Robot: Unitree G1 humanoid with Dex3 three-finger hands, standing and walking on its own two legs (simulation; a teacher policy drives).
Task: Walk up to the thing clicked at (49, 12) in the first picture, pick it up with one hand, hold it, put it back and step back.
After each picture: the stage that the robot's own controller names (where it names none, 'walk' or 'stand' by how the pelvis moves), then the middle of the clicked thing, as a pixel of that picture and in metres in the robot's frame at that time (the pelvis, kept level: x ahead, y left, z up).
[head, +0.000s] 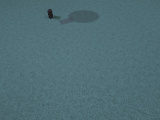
stand; (50, 14) +1.97 +0.41 -0.72
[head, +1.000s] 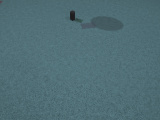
walk; (72, 15) +1.85 +0.14 -0.69
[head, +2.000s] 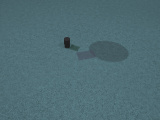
walk; (67, 42) +1.30 +0.19 -0.70
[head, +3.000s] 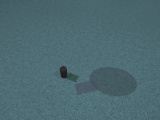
walk; (63, 72) +0.91 +0.21 -0.71
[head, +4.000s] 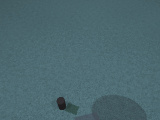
walk; (61, 103) +0.61 +0.22 -0.71
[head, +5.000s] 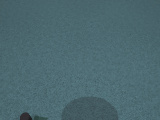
stand; (26, 119) +0.43 +0.38 -0.69
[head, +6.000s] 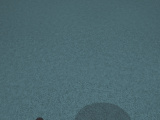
stand; out of the picture +0.43 +0.35 -0.70
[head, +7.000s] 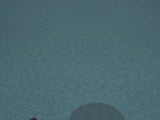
stand; out of the picture +0.42 +0.36 -0.71
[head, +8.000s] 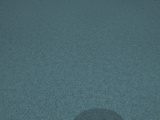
stand; out of the picture +0.40 +0.35 -0.72
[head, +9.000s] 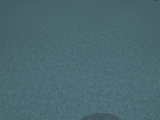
stand; out of the picture +0.36 +0.35 -0.73
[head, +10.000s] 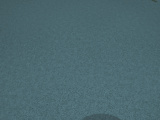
stand; out of the picture +0.36 +0.35 -0.73
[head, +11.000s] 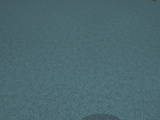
stand; out of the picture +0.36 +0.35 -0.73
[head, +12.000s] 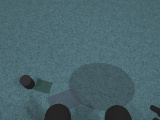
go down; (27, 82) +0.42 +0.34 -0.51
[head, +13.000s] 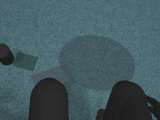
go down; (4, 55) +0.45 +0.36 -0.31
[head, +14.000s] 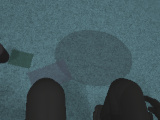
go down; out of the picture +0.44 +0.37 -0.32
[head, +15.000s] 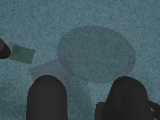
go down; out of the picture +0.45 +0.37 -0.31
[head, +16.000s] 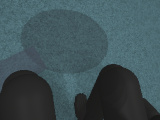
close in; out of the picture +0.42 +0.40 -0.25
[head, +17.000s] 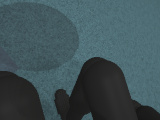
close; out of the picture +0.41 +0.42 -0.22
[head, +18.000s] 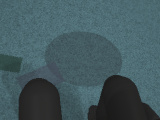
lift; out of the picture +0.36 +0.33 -0.10
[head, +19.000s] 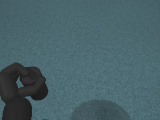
hold; (35, 84) +0.35 +0.18 +0.01
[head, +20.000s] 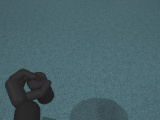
hold; (41, 88) +0.34 +0.16 -0.04
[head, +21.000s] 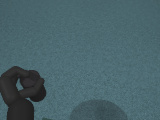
hold; (34, 86) +0.35 +0.19 -0.02
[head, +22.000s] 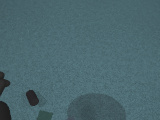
crouch; (32, 97) +0.52 +0.35 -0.63
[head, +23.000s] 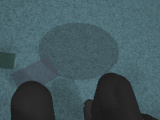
lower; out of the picture +0.61 +0.45 -0.31
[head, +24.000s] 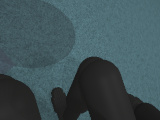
lower; out of the picture +0.56 +0.50 -0.23
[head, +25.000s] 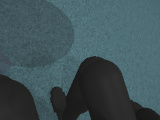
lower; out of the picture +0.55 +0.51 -0.23
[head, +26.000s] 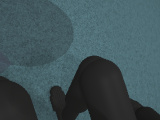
lower; out of the picture +0.55 +0.51 -0.23
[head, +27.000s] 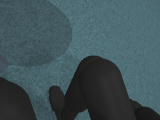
lower; out of the picture +0.55 +0.52 -0.23
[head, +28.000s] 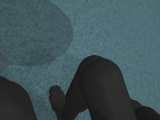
loosen; out of the picture +0.55 +0.52 -0.23
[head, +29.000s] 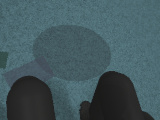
walk; out of the picture +0.59 +0.47 -0.28
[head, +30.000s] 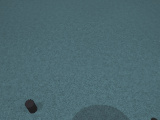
stand; (31, 106) +0.56 +0.37 -0.65
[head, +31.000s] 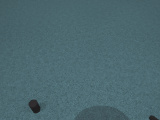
stand; (34, 106) +0.58 +0.37 -0.67
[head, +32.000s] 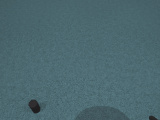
stand; (34, 106) +0.57 +0.37 -0.67
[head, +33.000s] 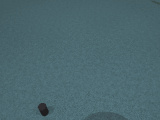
stand; (43, 109) +0.60 +0.36 -0.72
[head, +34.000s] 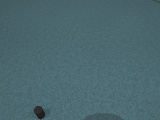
stand; (39, 112) +0.56 +0.38 -0.73
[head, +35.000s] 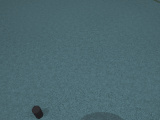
stand; (37, 112) +0.56 +0.39 -0.73
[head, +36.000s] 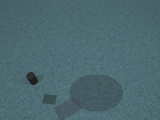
walk; (32, 78) +0.67 +0.41 -0.70
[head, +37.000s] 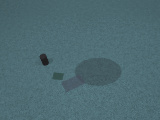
walk; (44, 59) +1.00 +0.47 -0.71
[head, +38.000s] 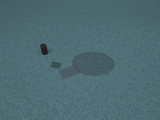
stand; (44, 49) +1.20 +0.39 -0.71
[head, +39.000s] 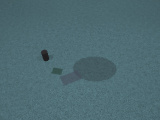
stand; (45, 55) +1.16 +0.40 -0.73
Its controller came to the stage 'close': yes
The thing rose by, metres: 0.70
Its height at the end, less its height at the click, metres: +0.00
